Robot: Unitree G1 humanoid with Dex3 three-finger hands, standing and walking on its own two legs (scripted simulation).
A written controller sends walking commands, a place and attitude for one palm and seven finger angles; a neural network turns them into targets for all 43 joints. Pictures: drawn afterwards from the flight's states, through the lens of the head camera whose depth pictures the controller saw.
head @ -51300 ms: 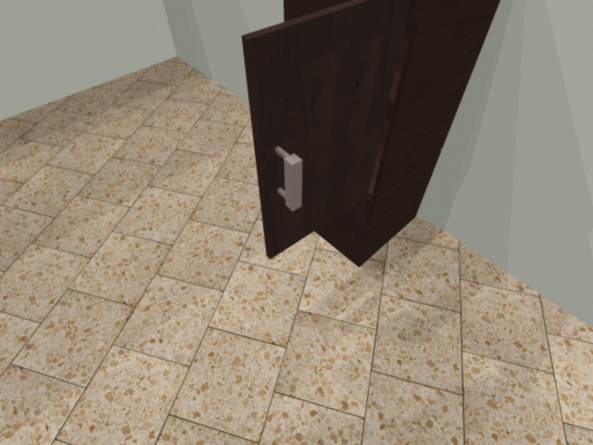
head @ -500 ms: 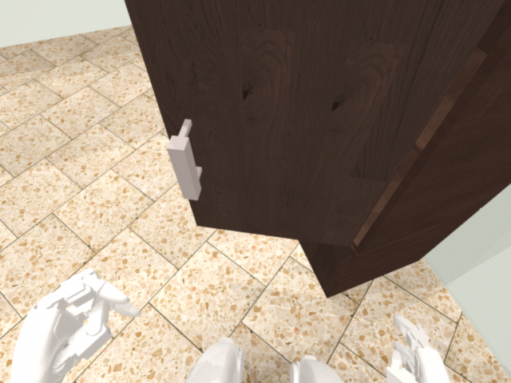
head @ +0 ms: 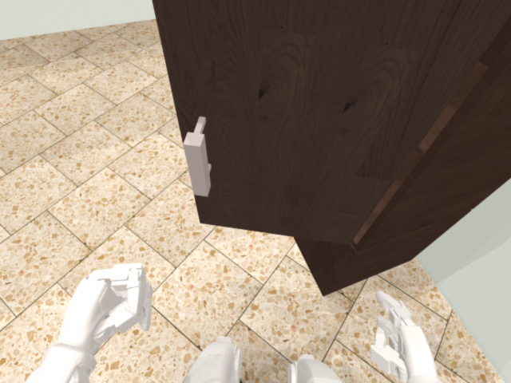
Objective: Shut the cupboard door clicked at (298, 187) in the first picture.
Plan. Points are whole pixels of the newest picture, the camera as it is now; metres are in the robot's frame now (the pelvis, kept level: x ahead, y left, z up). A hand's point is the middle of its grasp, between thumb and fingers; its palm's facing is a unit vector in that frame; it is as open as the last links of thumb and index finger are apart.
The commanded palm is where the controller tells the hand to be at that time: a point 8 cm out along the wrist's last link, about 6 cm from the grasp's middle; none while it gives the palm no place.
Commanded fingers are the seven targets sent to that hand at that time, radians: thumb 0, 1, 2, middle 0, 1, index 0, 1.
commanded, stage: raise the hand and make a fist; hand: left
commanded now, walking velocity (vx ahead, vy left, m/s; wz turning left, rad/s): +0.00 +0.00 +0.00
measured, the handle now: (201, 157) +0.46 +0.14 +0.05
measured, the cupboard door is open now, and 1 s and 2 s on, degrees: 61 61 61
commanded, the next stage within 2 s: bring the fist close to the handle in 0.46 s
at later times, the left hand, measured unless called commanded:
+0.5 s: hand (127, 286) +0.23 +0.19 +0.06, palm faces -0.06 -1.00 -0.05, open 3.1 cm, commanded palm +0.21 +0.24 +0.06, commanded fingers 0.00 0.90 0.90 -1.30 -1.50 -1.30 -1.50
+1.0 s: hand (176, 259) +0.28 +0.14 +0.05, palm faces -0.09 -1.00 -0.03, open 3.1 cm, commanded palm +0.26 +0.20 +0.06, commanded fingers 0.00 0.90 0.90 -1.30 -1.50 -1.30 -1.50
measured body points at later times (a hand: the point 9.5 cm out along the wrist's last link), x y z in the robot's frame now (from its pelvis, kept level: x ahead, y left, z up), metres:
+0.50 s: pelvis +0.01 +0.01 +0.00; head +0.07 +0.02 +0.45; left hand +0.23 +0.25 +0.07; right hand +0.19 -0.23 -0.07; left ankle +0.04 +0.06 -0.64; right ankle +0.01 -0.10 -0.64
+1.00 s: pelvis +0.01 -0.02 +0.01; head +0.08 -0.01 +0.45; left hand +0.28 +0.20 +0.06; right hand +0.18 -0.26 -0.08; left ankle +0.04 +0.06 -0.64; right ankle +0.01 -0.10 -0.64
